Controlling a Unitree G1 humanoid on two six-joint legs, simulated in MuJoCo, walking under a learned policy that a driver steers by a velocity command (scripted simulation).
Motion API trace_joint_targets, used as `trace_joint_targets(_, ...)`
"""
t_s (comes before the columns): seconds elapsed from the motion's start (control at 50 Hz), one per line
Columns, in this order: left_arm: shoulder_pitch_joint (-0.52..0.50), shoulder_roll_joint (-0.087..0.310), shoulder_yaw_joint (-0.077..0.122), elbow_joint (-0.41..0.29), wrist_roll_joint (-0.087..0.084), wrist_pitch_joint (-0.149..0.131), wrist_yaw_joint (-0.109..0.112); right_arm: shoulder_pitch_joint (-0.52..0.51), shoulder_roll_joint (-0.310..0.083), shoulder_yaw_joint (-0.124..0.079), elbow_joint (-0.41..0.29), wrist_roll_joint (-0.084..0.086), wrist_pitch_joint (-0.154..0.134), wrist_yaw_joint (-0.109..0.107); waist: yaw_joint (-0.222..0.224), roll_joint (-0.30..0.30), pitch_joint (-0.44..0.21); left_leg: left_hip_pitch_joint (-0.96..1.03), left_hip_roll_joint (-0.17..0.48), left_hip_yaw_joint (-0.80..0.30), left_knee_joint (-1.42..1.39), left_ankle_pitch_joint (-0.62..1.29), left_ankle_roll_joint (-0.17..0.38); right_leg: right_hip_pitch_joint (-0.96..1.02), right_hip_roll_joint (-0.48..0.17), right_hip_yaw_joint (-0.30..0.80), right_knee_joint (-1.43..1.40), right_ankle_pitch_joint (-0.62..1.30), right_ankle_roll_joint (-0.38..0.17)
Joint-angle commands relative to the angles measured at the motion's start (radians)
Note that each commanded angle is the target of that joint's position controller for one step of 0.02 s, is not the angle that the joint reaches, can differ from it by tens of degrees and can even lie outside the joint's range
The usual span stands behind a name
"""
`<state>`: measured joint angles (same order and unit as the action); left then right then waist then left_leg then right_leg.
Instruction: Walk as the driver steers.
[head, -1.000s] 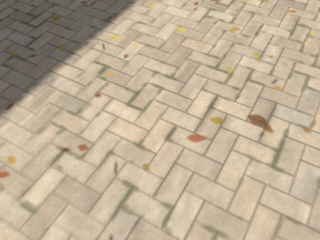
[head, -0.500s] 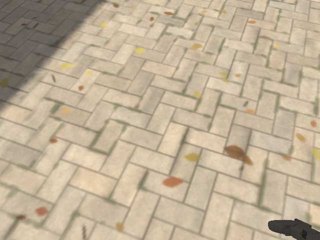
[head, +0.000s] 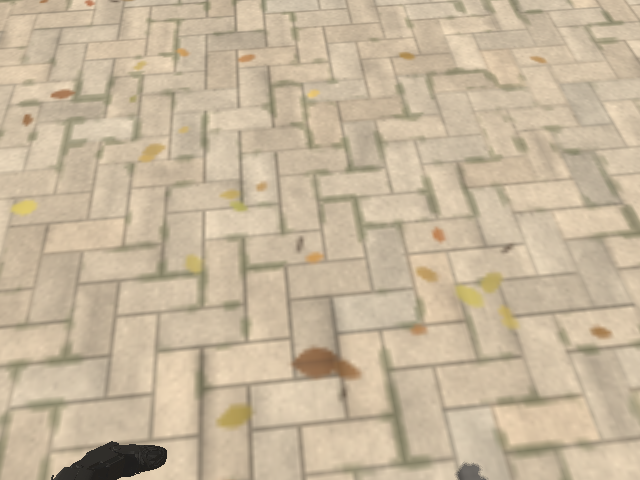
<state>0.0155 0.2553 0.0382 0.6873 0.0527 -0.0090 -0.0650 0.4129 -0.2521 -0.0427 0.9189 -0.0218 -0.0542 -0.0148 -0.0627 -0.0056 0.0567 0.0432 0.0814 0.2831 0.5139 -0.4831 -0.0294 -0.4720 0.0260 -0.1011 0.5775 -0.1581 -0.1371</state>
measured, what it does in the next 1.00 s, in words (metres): walks ahead, turning left: left foot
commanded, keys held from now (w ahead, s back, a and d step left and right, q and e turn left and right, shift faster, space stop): w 0.10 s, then w+q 0.90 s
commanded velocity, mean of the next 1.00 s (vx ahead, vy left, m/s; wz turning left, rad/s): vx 0.50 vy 0.00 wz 0.27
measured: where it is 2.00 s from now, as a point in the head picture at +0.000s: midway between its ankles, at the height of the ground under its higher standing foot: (223, 256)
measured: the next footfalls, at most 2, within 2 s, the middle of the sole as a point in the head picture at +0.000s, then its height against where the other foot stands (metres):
left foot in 0.56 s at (285, 479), level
right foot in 1.06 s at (315, 323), level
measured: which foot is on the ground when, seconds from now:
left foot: up 0.00-0.54, down 0.56-1.00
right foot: down 0.00-0.54, up 0.56-1.00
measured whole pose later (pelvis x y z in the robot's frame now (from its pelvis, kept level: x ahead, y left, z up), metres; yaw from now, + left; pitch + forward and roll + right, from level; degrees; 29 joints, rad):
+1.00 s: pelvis +0.55 +0.04 +0.02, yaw +22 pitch +2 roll +1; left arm 0.03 0.26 0.00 0.72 0.03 -0.04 -0.02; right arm 0.43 -0.28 -0.07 0.88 -0.01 -0.04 0.00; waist -0.10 -0.03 0.04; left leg 0.00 -0.15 -0.19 0.33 -0.34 0.11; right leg -0.58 -0.04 0.03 0.61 -0.07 0.03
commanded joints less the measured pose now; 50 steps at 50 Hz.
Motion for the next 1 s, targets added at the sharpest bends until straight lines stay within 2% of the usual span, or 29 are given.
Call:
trace_joint_targets(0.02, 0.348, 0.291, 0.091, 0.035, -0.004, -0.01, 0.041, 0.044, -0.048, -0.006, -0.145, 0.002, -0.006, 0.018, 0.126, -0.256, -0.336, -0.682, -0.037, -0.079, 0.812, -0.076, 0.024, 0.823, -0.373, 0.697, -0.182, -0.169, -0.225)
trace_joint_targets(0.04, 0.399, 0.268, 0.089, 0.028, -0.031, 0.0, 0.05, -0.072, -0.145, -0.027, -0.155, -0.006, -0.012, 0.018, 0.197, -0.083, -0.352, -0.76, -0.052, -0.274, 0.883, -0.027, 0.029, 0.799, -0.394, 0.8, -0.273, -0.063, -0.233)
trace_joint_targets(0.06, 0.346, 0.228, 0.078, 0.054, -0.034, -0.001, 0.06, -0.124, -0.131, -0.023, -0.169, 0.013, -0.02, 0.021, 0.161, -0.047, -0.209, -0.796, 0.002, -0.289, 0.851, 0.096, 0.04, 0.692, -0.363, 0.605, -0.27, 0.08, -0.208)
trace_joint_targets(0.08, 0.307, 0.17, 0.061, 0.063, -0.037, -0.008, 0.062, -0.112, -0.113, -0.014, -0.156, 0.015, -0.029, 0.021, 0.119, -0.011, -0.125, -0.737, 0.03, -0.286, 0.759, 0.152, 0.044, 0.552, -0.313, 0.497, -0.284, 0.227, -0.171)
trace_joint_targets(0.1, 0.266, 0.138, 0.05, 0.066, -0.038, -0.018, 0.064, -0.097, -0.105, -0.014, -0.139, 0.003, -0.021, 0.022, 0.079, 0.0, -0.088, -0.673, 0.05, -0.291, 0.69, 0.166, 0.042, 0.464, -0.261, 0.412, -0.302, 0.298, -0.135)
trace_joint_targets(0.12, 0.233, 0.108, 0.038, 0.067, -0.04, -0.027, 0.064, -0.046, -0.097, -0.011, -0.116, -0.009, -0.003, 0.026, 0.043, -0.014, -0.088, -0.602, 0.057, -0.291, 0.653, 0.172, 0.037, 0.403, -0.231, 0.344, -0.329, 0.335, -0.114)
trace_joint_targets(0.14, 0.235, 0.095, 0.031, 0.073, -0.04, -0.04, 0.06, -0.02, -0.091, -0.011, -0.098, -0.014, 0.015, 0.031, 0.033, -0.024, -0.094, -0.56, 0.053, -0.285, 0.635, 0.177, 0.035, 0.37, -0.221, 0.307, -0.349, 0.371, -0.106)
trace_joint_targets(0.2, 0.282, 0.119, 0.037, 0.113, -0.041, -0.066, 0.055, -0.058, -0.075, -0.014, -0.095, -0.007, 0.036, 0.046, 0.034, -0.025, -0.051, -0.607, 0.047, -0.281, 0.577, 0.261, 0.037, 0.355, -0.202, 0.227, -0.411, 0.368, -0.084)
trace_joint_targets(0.28, 0.342, 0.11, 0.031, 0.151, -0.036, -0.077, 0.058, -0.198, -0.072, -0.018, -0.125, 0.005, 0.036, 0.05, 0.079, -0.036, 0.016, -0.734, 0.012, -0.325, 0.448, 0.402, 0.046, 0.412, -0.192, 0.139, -0.456, 0.349, -0.025)
trace_joint_targets(0.36, 0.356, 0.095, 0.019, 0.176, -0.036, -0.087, 0.069, -0.293, -0.052, -0.008, -0.148, -0.001, 0.027, 0.058, 0.098, -0.045, 0.041, -0.724, -0.024, -0.28, 0.27, 0.512, 0.06, 0.464, -0.195, 0.052, -0.468, 0.416, 0.007)
trace_joint_targets(0.42, 0.407, 0.092, 0.012, 0.214, -0.033, -0.085, 0.084, -0.375, -0.034, 0.006, -0.181, -0.007, 0.024, 0.066, 0.124, -0.037, 0.062, -0.713, -0.042, -0.21, 0.152, 0.5, 0.086, 0.548, -0.217, 0.008, -0.444, 0.537, 0.018)
trace_joint_targets(0.44, 0.414, 0.1, 0.011, 0.223, -0.031, -0.082, 0.089, -0.382, -0.033, 0.007, -0.188, -0.007, 0.022, 0.067, 0.12, -0.041, 0.057, -0.692, -0.058, -0.188, 0.121, 0.47, 0.101, 0.579, -0.225, -0.007, -0.412, 0.626, 0.024)
trace_joint_targets(0.48, 0.403, 0.13, 0.014, 0.233, -0.027, -0.078, 0.1, -0.337, -0.048, 0.002, -0.183, -0.007, 0.023, 0.063, 0.088, -0.074, 0.01, -0.601, -0.115, -0.141, 0.096, 0.373, 0.141, 0.631, -0.238, -0.038, -0.289, 0.943, 0.042)
trace_joint_targets(0.5, 0.394, 0.146, 0.018, 0.235, -0.025, -0.073, 0.106, -0.282, -0.061, -0.004, -0.17, -0.009, 0.024, 0.058, 0.061, -0.094, -0.025, -0.543, -0.147, -0.124, 0.096, 0.314, 0.165, 0.65, -0.246, -0.049, -0.195, 1.083, 0.048)
trace_joint_targets(0.52, 0.379, 0.163, 0.022, 0.232, -0.019, -0.065, 0.109, -0.187, -0.083, -0.014, -0.144, -0.01, 0.021, 0.054, 0.017, -0.103, -0.077, -0.444, -0.173, -0.126, 0.079, 0.269, 0.192, 0.638, -0.253, -0.058, -0.049, 1.134, 0.047)
trace_joint_targets(0.54, 0.361, 0.175, 0.024, 0.223, -0.02, -0.058, 0.108, -0.051, -0.113, -0.031, -0.104, -0.018, 0.014, 0.048, -0.047, -0.089, -0.148, -0.268, -0.185, -0.158, 0.008, 0.279, 0.227, 0.561, -0.246, -0.072, 0.154, 1.026, 0.048)
trace_joint_targets(0.56, 0.33, 0.165, 0.018, 0.189, -0.029, -0.063, 0.103, 0.099, -0.187, -0.06, -0.073, -0.033, 0.013, 0.035, -0.123, -0.003, -0.238, -0.025, -0.042, -0.359, -0.051, 0.226, 0.298, 0.355, -0.201, -0.092, 0.465, 0.695, 0.059)
trace_joint_targets(0.58, 0.398, 0.051, -0.001, 0.136, -0.035, -0.073, 0.076, 0.059, -0.29, -0.087, -0.085, -0.025, 0.022, 0.025, -0.016, 0.245, -0.294, 0.268, 0.248, -0.904, -0.097, 0.316, 0.475, -0.114, 0.037, -0.046, 0.84, -0.335, 0.11)
trace_joint_targets(0.6, 0.292, 0.12, 0.01, 0.122, -0.021, -0.082, 0.071, 0.052, -0.259, -0.085, -0.079, 0.023, 0.027, 0.03, -0.06, 0.077, -0.299, 0.263, 0.243, -1.0, -0.186, 0.296, 0.489, -0.239, 0.017, 0.163, 0.905, -0.328, 0.094)
trace_joint_targets(0.62, 0.239, 0.115, 0.005, 0.09, -0.035, -0.099, 0.065, -0.019, -0.225, -0.077, -0.085, 0.024, 0.03, 0.025, -0.025, 0.048, -0.152, 0.122, 0.228, -0.855, -0.223, 0.322, 0.446, -0.275, -0.048, 0.179, 0.835, -0.218, 0.092)
trace_joint_targets(0.64, 0.237, 0.121, 0.006, 0.092, -0.037, -0.106, 0.065, -0.065, -0.165, -0.063, -0.088, 0.019, 0.031, 0.025, 0.015, -0.024, -0.073, -0.01, 0.187, -0.767, -0.255, 0.408, 0.4, -0.229, -0.081, 0.161, 0.742, -0.169, 0.099)
trace_joint_targets(0.66, 0.238, 0.116, 0.006, 0.095, -0.027, -0.095, 0.066, -0.1, -0.139, -0.054, -0.092, 0.019, 0.026, 0.021, 0.05, -0.042, -0.027, -0.108, 0.136, -0.689, -0.268, 0.501, 0.364, -0.178, -0.102, 0.156, 0.677, -0.161, 0.114)
trace_joint_targets(0.68, 0.261, 0.107, 0.003, 0.095, -0.011, -0.074, 0.064, -0.118, -0.12, -0.046, -0.093, 0.022, 0.02, 0.017, 0.079, -0.026, -0.028, -0.173, 0.094, -0.627, -0.284, 0.561, 0.346, -0.117, -0.113, 0.153, 0.629, -0.159, 0.135)
trace_joint_targets(0.7, 0.274, 0.095, 0.001, 0.094, -0.004, -0.054, 0.06, -0.116, -0.125, -0.045, -0.093, 0.024, 0.011, 0.018, 0.091, -0.009, -0.038, -0.204, 0.071, -0.592, -0.291, 0.6, 0.339, -0.087, -0.116, 0.145, 0.589, -0.161, 0.151)
trace_joint_targets(0.76, 0.218, 0.076, -0.005, 0.06, -0.003, -0.028, 0.054, -0.083, -0.171, -0.057, -0.086, 0.024, -0.005, 0.021, 0.088, 0.022, -0.029, -0.255, 0.021, -0.542, -0.314, 0.641, 0.326, -0.099, -0.118, 0.105, 0.457, -0.093, 0.187)
trace_joint_targets(0.84, 0.048, 0.073, -0.01, 0.0, -0.011, -0.027, 0.049, -0.012, -0.174, -0.062, -0.077, 0.025, 0.001, 0.022, 0.021, 0.06, -0.012, -0.202, -0.015, -0.547, -0.301, 0.633, 0.269, -0.154, -0.105, 0.092, 0.238, 0.079, 0.205)
trace_joint_targets(0.92, -0.066, 0.08, -0.017, -0.044, -0.021, -0.038, 0.045, 0.054, -0.182, -0.065, -0.073, 0.015, 0.007, 0.014, -0.031, 0.072, -0.025, -0.087, 0.001, -0.591, -0.24, 0.711, 0.253, -0.17, -0.068, 0.097, 0.102, 0.131, 0.192)
trace_joint_targets(0.96, -0.089, 0.092, -0.017, -0.062, -0.024, -0.047, 0.046, 0.055, -0.192, -0.068, -0.08, 0.007, 0.009, 0.007, -0.032, 0.078, -0.025, -0.05, 0.023, -0.628, -0.2, 0.747, 0.244, -0.14, -0.051, 0.111, 0.041, 0.106, 0.176)
trace_joint_targets(1.0, -0.012, 0.122, -0.009, -0.048, -0.027, -0.056, 0.05, 0.0, -0.21, -0.073, -0.101, 0.003, 0.007, 0.0, 0.021, 0.09, -0.038, -0.077, 0.034, -0.655, -0.147, 0.782, 0.21, 0.003, -0.031, 0.127, -0.038, 0.048, 0.148)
